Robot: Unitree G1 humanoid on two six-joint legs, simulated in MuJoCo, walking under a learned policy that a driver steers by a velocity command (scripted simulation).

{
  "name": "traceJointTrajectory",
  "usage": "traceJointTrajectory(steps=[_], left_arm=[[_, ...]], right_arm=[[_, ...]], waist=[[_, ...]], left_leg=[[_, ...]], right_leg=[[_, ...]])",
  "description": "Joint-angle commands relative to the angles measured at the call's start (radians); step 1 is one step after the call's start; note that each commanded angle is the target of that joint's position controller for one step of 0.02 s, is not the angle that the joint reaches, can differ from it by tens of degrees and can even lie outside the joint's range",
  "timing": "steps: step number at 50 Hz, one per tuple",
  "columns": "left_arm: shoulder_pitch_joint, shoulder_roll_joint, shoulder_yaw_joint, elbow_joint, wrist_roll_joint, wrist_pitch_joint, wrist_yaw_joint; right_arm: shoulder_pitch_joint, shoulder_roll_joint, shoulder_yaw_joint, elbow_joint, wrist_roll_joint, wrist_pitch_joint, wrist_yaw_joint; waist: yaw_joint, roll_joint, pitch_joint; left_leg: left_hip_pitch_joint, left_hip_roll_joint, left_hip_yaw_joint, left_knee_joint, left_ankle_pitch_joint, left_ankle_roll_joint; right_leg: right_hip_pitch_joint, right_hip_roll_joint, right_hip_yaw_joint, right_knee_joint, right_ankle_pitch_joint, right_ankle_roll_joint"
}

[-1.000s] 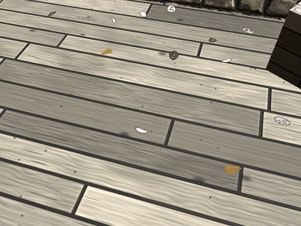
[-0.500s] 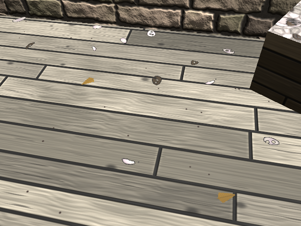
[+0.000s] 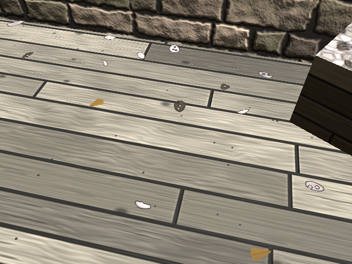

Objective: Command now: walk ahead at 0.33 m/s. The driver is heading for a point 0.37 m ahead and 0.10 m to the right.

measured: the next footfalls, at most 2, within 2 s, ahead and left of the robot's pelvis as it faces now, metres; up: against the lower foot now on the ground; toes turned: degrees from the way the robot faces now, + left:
right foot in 0.48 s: +0.38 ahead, -0.15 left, +0.00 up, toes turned -11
left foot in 0.90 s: +0.44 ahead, +0.07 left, +0.00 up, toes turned -10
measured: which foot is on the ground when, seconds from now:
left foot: down 0.00-0.46, up 0.48-0.88, down 0.90-1.00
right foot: down 0.00-0.00, up 0.02-0.46, down 0.48-1.00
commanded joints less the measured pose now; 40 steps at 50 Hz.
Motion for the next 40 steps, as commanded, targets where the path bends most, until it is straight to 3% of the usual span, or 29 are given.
traceJointTrajectory(steps=[1,2,3,5,7,12,17,19,21,22,23,24,25,26,27,28,29,31,32,34,36,40], left_arm=[[-0.171,0.056,0.005,-0.142,0.004,-0.043,0.002],[-0.197,0.089,0.014,-0.153,-0.007,-0.056,0.000],[-0.179,0.093,0.017,-0.147,-0.025,-0.065,-0.010],[-0.168,0.088,0.022,-0.126,-0.020,-0.069,-0.018],[-0.167,0.081,0.031,-0.119,-0.011,-0.054,-0.029],[-0.303,0.021,0.013,-0.181,-0.004,-0.027,-0.040],[-0.445,0.020,-0.004,-0.253,0.000,-0.024,-0.067],[-0.470,0.024,-0.005,-0.278,0.003,-0.026,-0.080],[-0.404,0.058,0.012,-0.278,0.014,-0.031,-0.090],[-0.275,0.097,0.033,-0.245,0.013,-0.034,-0.091],[-0.135,0.143,0.057,-0.203,0.013,-0.033,-0.084],[-0.019,0.218,0.076,-0.175,0.026,-0.024,-0.063],[-0.029,0.276,0.066,-0.177,0.048,-0.020,-0.056],[0.024,0.207,0.055,-0.172,0.040,-0.013,-0.054],[-0.093,0.179,0.042,-0.186,0.029,-0.016,-0.053],[-0.184,0.136,0.030,-0.201,0.017,-0.022,-0.053],[-0.236,0.103,0.019,-0.208,0.022,-0.028,-0.053],[-0.277,0.091,0.014,-0.203,0.048,-0.036,-0.060],[-0.284,0.093,0.013,-0.197,0.055,-0.040,-0.061],[-0.291,0.098,0.010,-0.186,0.062,-0.041,-0.051],[-0.294,0.105,0.009,-0.181,0.060,-0.032,-0.036],[-0.257,0.115,0.006,-0.157,0.055,-0.010,-0.016]], right_arm=[[0.329,-0.267,-0.073,0.063,-0.001,-0.025,0.011],[0.300,-0.185,-0.040,0.053,-0.020,-0.039,0.016],[0.227,-0.131,-0.021,0.034,-0.022,-0.048,0.017],[0.147,-0.100,-0.004,0.003,-0.021,-0.052,0.020],[0.158,-0.067,0.011,0.010,-0.029,-0.043,0.013],[0.185,-0.123,0.006,0.014,-0.047,-0.034,-0.017],[0.225,-0.138,0.001,0.017,-0.031,-0.034,-0.026],[0.229,-0.139,-0.001,0.021,-0.025,-0.023,-0.025],[0.213,-0.169,-0.007,0.014,-0.025,-0.006,-0.031],[0.195,-0.178,-0.008,0.007,-0.028,0.004,-0.034],[0.175,-0.184,-0.006,-0.004,-0.026,0.008,-0.034],[0.183,-0.166,0.004,-0.033,-0.042,-0.002,-0.030],[0.357,-0.024,0.048,-0.028,-0.048,-0.022,-0.007],[0.305,-0.112,0.022,0.006,-0.013,-0.043,0.004],[0.185,-0.129,0.012,-0.043,0.018,-0.046,0.004],[0.118,-0.122,0.013,-0.060,0.009,-0.043,-0.010],[0.096,-0.129,0.001,-0.056,-0.007,-0.030,-0.025],[0.150,-0.097,-0.003,-0.050,-0.018,0.010,-0.041],[0.168,-0.076,-0.002,-0.048,-0.021,0.024,-0.047],[0.157,-0.074,-0.005,-0.057,-0.028,0.039,-0.056],[0.105,-0.083,-0.007,-0.072,-0.033,0.049,-0.061],[0.000,-0.098,-0.009,-0.093,-0.025,0.060,-0.056]], waist=[[-0.162,0.354,0.007],[-0.137,0.265,0.006],[-0.092,0.187,0.053],[-0.052,0.102,0.076],[-0.042,0.127,0.067],[-0.058,0.095,0.107],[-0.083,0.094,0.149],[-0.069,0.089,0.160],[-0.009,0.136,0.089],[0.058,0.160,0.011],[0.131,0.150,-0.070],[0.156,0.040,-0.177],[0.029,-0.203,-0.388],[0.100,-0.057,-0.494],[0.074,-0.060,-0.313],[0.044,0.021,-0.182],[0.015,0.053,-0.118],[-0.044,0.028,-0.095],[-0.060,0.012,-0.092],[-0.076,-0.021,-0.092],[-0.066,-0.039,-0.100],[-0.024,-0.048,-0.078]], left_leg=[[0.451,0.330,-0.642,-0.382,-0.074,0.213],[0.454,0.398,-0.778,-0.420,-0.059,0.245],[0.428,0.385,-0.668,-0.395,-0.018,0.215],[0.373,0.318,-0.449,-0.410,0.092,0.149],[0.328,0.257,-0.278,-0.431,0.242,0.098],[0.255,0.242,-0.102,-0.493,0.361,0.094],[0.253,0.259,0.026,-0.522,0.393,0.078],[0.307,0.274,0.059,-0.460,0.569,0.065],[0.347,0.280,0.075,-0.297,1.004,0.045],[0.347,0.267,0.081,-0.147,1.125,0.025],[0.277,0.230,0.095,0.040,1.091,-0.008],[0.033,0.166,0.098,0.326,0.719,-0.051],[-0.281,-0.027,0.021,0.747,-0.335,-0.109],[-0.243,-0.012,-0.187,0.843,-0.344,-0.100],[-0.321,0.042,-0.158,0.824,-0.287,-0.092],[-0.330,0.089,-0.127,0.746,-0.210,-0.090],[-0.285,0.113,-0.118,0.693,-0.161,-0.091],[-0.134,0.130,-0.123,0.611,-0.106,-0.086],[-0.099,0.129,-0.117,0.566,-0.092,-0.090],[-0.084,0.129,-0.114,0.436,-0.041,-0.100],[-0.079,0.135,-0.115,0.292,0.032,-0.106],[-0.042,0.117,-0.108,0.099,0.113,-0.109]], right_leg=[[-0.551,0.095,-0.070,0.391,0.056,-0.011],[-0.658,0.075,0.054,0.593,-0.105,-0.025],[-0.714,0.022,0.086,0.674,-0.046,-0.057],[-0.715,-0.047,0.071,0.621,0.128,-0.089],[-0.639,-0.073,0.049,0.532,0.217,-0.084],[-0.641,-0.043,0.031,0.285,0.377,-0.044],[-0.557,-0.017,-0.048,0.081,0.498,-0.070],[-0.537,0.001,-0.066,0.032,0.455,-0.100],[-0.398,0.071,-0.117,0.029,0.380,-0.131],[-0.255,0.109,-0.127,0.015,0.383,-0.151],[-0.047,0.125,-0.113,-0.060,0.496,-0.178],[0.261,-0.027,0.079,-0.016,0.790,-0.221],[0.572,-0.367,0.571,-0.046,1.098,-0.457],[0.504,-0.347,0.595,-0.122,1.062,-0.449],[0.356,-0.298,0.421,-0.150,1.028,-0.399],[0.180,-0.246,0.308,-0.192,0.967,-0.345],[0.035,-0.212,0.242,-0.234,0.925,-0.315],[-0.157,-0.172,0.159,-0.298,0.859,-0.297],[-0.209,-0.163,0.131,-0.315,0.861,-0.302],[-0.247,-0.141,0.089,-0.332,0.827,-0.300],[-0.234,-0.125,0.076,-0.342,0.697,-0.278],[-0.216,-0.120,0.108,-0.377,0.356,-0.246]])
